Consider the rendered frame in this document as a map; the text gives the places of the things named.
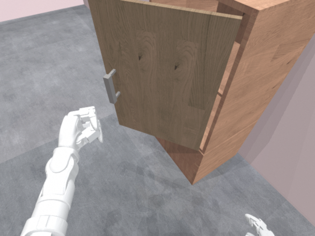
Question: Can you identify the left robot hand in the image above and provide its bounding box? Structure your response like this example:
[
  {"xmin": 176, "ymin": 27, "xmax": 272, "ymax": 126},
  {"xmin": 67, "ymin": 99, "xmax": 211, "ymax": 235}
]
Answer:
[{"xmin": 58, "ymin": 106, "xmax": 103, "ymax": 152}]

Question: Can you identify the handle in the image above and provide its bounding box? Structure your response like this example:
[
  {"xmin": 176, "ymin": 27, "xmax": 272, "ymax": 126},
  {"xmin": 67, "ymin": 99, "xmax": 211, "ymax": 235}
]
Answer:
[{"xmin": 103, "ymin": 69, "xmax": 121, "ymax": 104}]

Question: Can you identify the cupboard door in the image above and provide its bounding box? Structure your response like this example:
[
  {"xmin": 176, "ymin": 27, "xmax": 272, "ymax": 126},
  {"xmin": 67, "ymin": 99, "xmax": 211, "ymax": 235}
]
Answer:
[{"xmin": 88, "ymin": 0, "xmax": 243, "ymax": 151}]

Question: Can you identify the right robot hand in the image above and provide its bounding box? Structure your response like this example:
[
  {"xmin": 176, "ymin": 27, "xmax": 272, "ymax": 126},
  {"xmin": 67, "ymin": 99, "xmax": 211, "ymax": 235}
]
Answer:
[{"xmin": 245, "ymin": 214, "xmax": 274, "ymax": 236}]

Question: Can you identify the robot left forearm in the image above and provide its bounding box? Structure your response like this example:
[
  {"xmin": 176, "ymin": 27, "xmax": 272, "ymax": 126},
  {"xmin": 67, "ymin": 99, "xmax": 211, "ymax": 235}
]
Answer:
[{"xmin": 20, "ymin": 147, "xmax": 80, "ymax": 236}]

